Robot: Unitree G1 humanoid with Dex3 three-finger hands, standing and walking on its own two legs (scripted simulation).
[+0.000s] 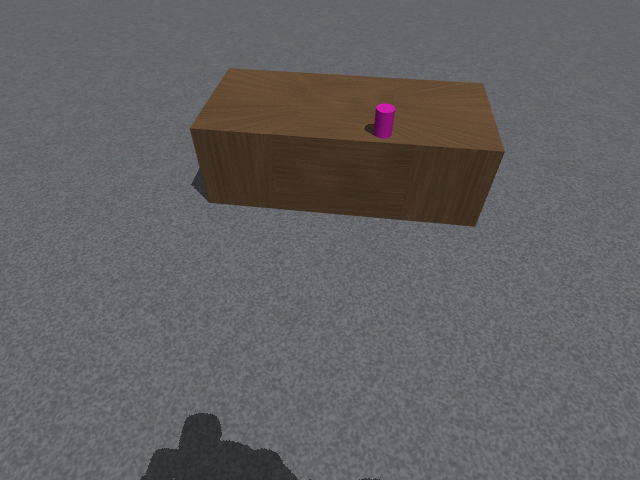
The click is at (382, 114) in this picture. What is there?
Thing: squat round
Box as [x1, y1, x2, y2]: [373, 103, 394, 138]
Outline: 384,103 379,104 376,107 373,131 374,135 383,138 388,137 391,134 394,114 394,107 390,104
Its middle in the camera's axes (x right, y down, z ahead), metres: +0.25 -0.47 +1.56
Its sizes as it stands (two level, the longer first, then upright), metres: 0.071 0.071 0.107
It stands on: a support 0.39 m high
